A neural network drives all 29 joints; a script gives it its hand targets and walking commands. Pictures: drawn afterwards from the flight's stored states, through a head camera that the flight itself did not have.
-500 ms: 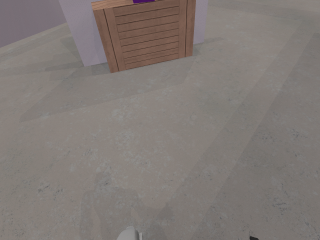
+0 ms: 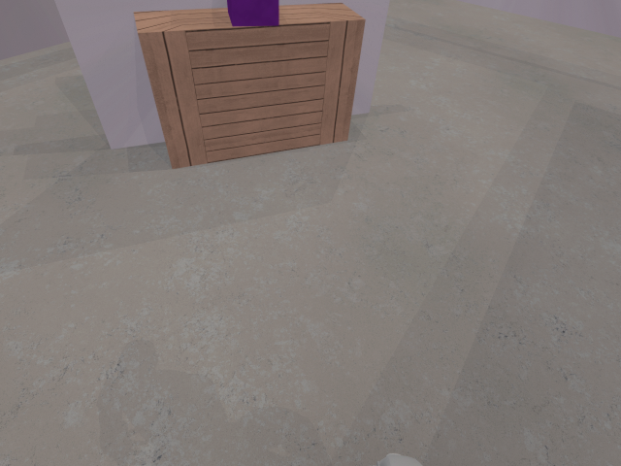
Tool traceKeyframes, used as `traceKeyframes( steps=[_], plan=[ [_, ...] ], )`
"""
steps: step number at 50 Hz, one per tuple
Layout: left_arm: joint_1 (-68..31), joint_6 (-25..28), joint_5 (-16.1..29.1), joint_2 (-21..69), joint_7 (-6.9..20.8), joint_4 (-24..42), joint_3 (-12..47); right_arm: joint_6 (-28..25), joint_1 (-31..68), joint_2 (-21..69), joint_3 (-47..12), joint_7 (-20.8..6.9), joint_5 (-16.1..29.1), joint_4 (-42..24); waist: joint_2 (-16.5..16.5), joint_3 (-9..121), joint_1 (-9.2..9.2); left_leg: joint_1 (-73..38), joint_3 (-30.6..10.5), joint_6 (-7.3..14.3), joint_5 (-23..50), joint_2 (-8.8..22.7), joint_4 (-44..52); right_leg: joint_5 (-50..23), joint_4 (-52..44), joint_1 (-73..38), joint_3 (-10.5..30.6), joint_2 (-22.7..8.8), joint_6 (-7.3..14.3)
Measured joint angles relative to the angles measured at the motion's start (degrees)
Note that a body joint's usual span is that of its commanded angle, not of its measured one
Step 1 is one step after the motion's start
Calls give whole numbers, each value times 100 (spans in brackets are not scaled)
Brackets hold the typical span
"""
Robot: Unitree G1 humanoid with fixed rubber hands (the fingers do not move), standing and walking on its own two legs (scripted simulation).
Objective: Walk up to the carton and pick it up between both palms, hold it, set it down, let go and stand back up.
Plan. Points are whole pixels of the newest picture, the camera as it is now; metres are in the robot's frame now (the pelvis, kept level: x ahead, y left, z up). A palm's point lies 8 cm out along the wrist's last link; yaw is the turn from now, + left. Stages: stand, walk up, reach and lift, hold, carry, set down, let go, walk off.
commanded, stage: walk up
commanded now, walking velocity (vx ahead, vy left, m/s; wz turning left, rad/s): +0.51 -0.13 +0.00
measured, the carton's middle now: out of the picture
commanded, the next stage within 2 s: none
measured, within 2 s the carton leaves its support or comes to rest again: neither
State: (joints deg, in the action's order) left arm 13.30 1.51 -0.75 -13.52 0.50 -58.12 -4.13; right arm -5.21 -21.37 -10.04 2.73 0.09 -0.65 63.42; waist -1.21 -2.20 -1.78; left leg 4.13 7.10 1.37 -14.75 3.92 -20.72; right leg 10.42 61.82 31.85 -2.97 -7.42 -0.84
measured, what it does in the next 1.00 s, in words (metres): walks ahead: right foot, then left foot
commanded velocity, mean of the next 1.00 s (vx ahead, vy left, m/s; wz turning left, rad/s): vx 0.49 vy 0.10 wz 0.01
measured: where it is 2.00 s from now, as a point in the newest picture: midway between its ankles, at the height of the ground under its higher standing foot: (284, 268)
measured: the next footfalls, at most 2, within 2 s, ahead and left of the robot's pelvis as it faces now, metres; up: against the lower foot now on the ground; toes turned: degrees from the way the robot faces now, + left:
right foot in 0.26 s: +0.32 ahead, -0.17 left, +0.00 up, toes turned -10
left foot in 0.88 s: +0.63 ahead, +0.14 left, +0.00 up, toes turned +9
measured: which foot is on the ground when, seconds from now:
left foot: down 0.00-0.26, up 0.28-0.86, down 0.88-1.00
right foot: up 0.00-0.24, down 0.26-0.90, up 0.92-1.00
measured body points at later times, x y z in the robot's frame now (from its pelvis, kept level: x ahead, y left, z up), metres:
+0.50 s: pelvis +0.27 -0.08 +0.00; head +0.28 -0.13 +0.45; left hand +0.24 +0.17 -0.13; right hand +0.31 -0.33 -0.17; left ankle +0.25 +0.11 -0.64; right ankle +0.28 -0.17 -0.75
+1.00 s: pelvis +0.53 +0.04 -0.02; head +0.57 +0.06 +0.43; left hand +0.45 +0.28 -0.18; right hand +0.62 -0.19 -0.16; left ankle +0.59 +0.14 -0.75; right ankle +0.37 -0.12 -0.65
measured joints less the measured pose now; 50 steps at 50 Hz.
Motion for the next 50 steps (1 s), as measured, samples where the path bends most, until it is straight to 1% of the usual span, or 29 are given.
traceKeyframes(
  steps=[3, 6, 9, 12, 13, 14, 15, 16, 17, 18, 19, 21, 23, 26, 29, 32, 36, 38, 40, 42, 43, 44, 45, 46, 47, 48, 49, 50],
  plan=[
    [-269, -109, -12, 39, 112, 132, 8, -15, -450, 61, -50, 14, -49, 134, -25, 63, -79, -358, 23, -82, -164, -3, 229, -562, -419, 414, -101, -83, -87],
    [-485, -114, -25, 118, 213, 187, 56, -14, -713, 191, -117, 18, -77, 185, -16, 23, -185, -666, 50, -179, -308, -16, 456, -1022, -1247, 509, -264, -81, -164],
    [-693, -73, -36, 239, 266, 247, 136, -10, -825, 291, -157, 37, -31, 244, 26, -58, -194, -968, 149, -293, -526, -71, 600, -919, -2277, 275, -419, 5, -138],
    [-846, 22, -78, 331, 227, 301, 191, -2, -900, 336, -151, 60, -41, 312, 141, -106, -297, -1139, 103, -468, -957, -48, 373, -445, -2890, -256, -516, 165, 8],
    [-878, 118, -82, 369, 190, 328, 185, 29, -907, 344, -144, 62, -58, 362, 208, -116, -224, -1090, 82, -497, -1178, 16, 49, -405, -3019, -425, -537, 262, 122],
    [-897, 224, -101, 435, 137, 350, 179, 92, -799, 313, -132, 62, -69, 414, 353, -177, -132, -881, 62, -417, -1361, 175, -587, -294, -2832, -413, -579, 375, 259],
    [-873, 299, -120, 438, 89, 381, 201, 151, -677, 312, -115, 59, -6, 395, 341, -206, -119, -465, -108, -341, -1501, 146, -1558, -110, -2596, -382, -591, 331, 344],
    [-799, 321, -74, 416, 48, 369, 210, 180, -574, 307, -88, 52, 34, 354, 243, -173, -102, -11, -239, -291, -1518, 6, -2526, 62, -2479, -421, -576, 216, 385],
    [-669, 312, -35, 403, 9, 321, 208, 207, -468, 256, -43, 23, 25, 309, 174, -124, -58, 371, -340, -264, -1452, -131, -3318, 134, -2552, -584, -559, 128, 353],
    [-491, 317, -34, 388, -25, 243, 209, 216, -344, 171, 13, -9, -2, 254, 141, -74, -1, 693, -393, -245, -1265, -217, -3899, 123, -2751, -816, -540, 83, 281],
    [-284, 322, -49, 363, -53, 154, 204, 210, -205, 77, 63, -37, -33, 189, 124, -15, 55, 987, -406, -221, -1001, -239, -4256, 114, -2988, -1054, -522, 64, 269],
    [112, 289, -37, 301, -90, -32, 172, 219, 98, -86, 125, -64, -55, 16, 115, 58, 151, 1507, -417, -170, -442, -127, -4487, 87, -3424, -1506, -524, 58, 264],
    [474, 249, -11, 272, -96, -209, 160, 266, 418, -220, 167, -78, -45, -159, 131, 59, 257, 1930, -480, -148, -47, 12, -4430, 105, -3697, -1885, -522, 78, 250],
    [1012, 236, 3, 342, -82, -450, 209, 391, 822, -365, 208, -122, -73, -357, 208, 89, 367, 2475, -541, -190, 372, 152, -4298, 226, -3912, -2311, -505, 117, 228],
    [1458, 222, -36, 457, -70, -613, 261, 508, 1051, -371, 188, -218, -99, -485, 259, 149, 452, 2872, -468, -268, 921, 261, -4038, 368, -4098, -2657, -520, 153, 172],
    [1745, 230, -63, 588, -64, -679, 314, 549, 1185, -295, 140, -315, -99, -561, 261, 154, 543, 3103, -368, -375, 1370, 314, -3581, 462, -4336, -2955, -535, 178, 102],
    [1906, 304, -63, 744, -90, -663, 359, 535, 1323, -198, 79, -357, -76, -611, 272, 66, 677, 3149, -219, -477, 1555, 299, -2704, 588, -4628, -3306, -542, 141, -59],
    [1911, 339, -65, 777, -118, -640, 355, 521, 1398, -155, 44, -366, -51, -638, 281, 1, 746, 3061, -122, -478, 1521, 275, -2184, 695, -4718, -3467, -552, 95, -177],
    [1887, 358, -66, 763, -149, -629, 325, 510, 1482, -109, 9, -373, -35, -680, 263, -64, 811, 2902, -20, -433, 1350, 229, -1689, 847, -4757, -3623, -564, 26, -318],
    [1854, 349, -56, 701, -182, -644, 275, 485, 1572, -62, -19, -374, -38, -741, 205, -117, 851, 2661, 66, -331, 1054, 151, -1239, 1059, -4713, -3762, -572, -79, -483],
    [1852, 338, -53, 658, -189, -662, 250, 437, 1620, -34, -31, -365, -53, -771, 160, -135, 825, 2495, 89, -261, 869, 96, -1016, 1218, -4593, -3799, -579, -143, -549],
    [1860, 316, -57, 618, -185, -694, 231, 340, 1654, -9, -33, -343, -64, -792, 124, -146, 743, 2288, 118, -188, 852, 41, -791, 1444, -4285, -3778, -589, -210, -557],
    [1776, 270, -61, 551, -171, -750, 210, 221, 1705, 52, -10, -293, -84, -777, -6, -225, 622, 2262, 161, -98, 1059, -73, -910, 1701, -3675, -3636, -568, -376, -455],
    [1634, 210, -42, 507, -150, -756, 202, 129, 1741, 90, 1, -236, -119, -768, -71, -334, 586, 2283, 206, -14, 878, -99, -1270, 1933, -2732, -3312, -371, -436, -306],
    [1510, 164, 14, 502, -131, -715, 202, 86, 1727, 86, 12, -194, -106, -742, 3, -359, 553, 2262, 214, 52, 576, -22, -1544, 2004, -1712, -2883, -185, -312, -178],
    [1388, 137, 28, 471, -89, -684, 178, 78, 1636, 85, 24, -172, -69, -696, 110, -303, 450, 2164, 159, 87, 322, 53, -1623, 2008, -857, -2492, -80, -96, -93],
    [1238, 115, 30, 393, -50, -645, 129, 62, 1487, 95, 20, -157, -65, -634, 166, -244, 340, 1973, 94, 81, 234, 93, -1504, 1874, -183, -2144, -44, 86, -40],
    [1076, 118, 41, 299, -34, -581, 74, 51, 1313, 105, 10, -145, -93, -562, 169, -201, 272, 1736, 64, 53, 270, 120, -1299, 1592, 276, -1820, -40, 193, -2]
  ],
)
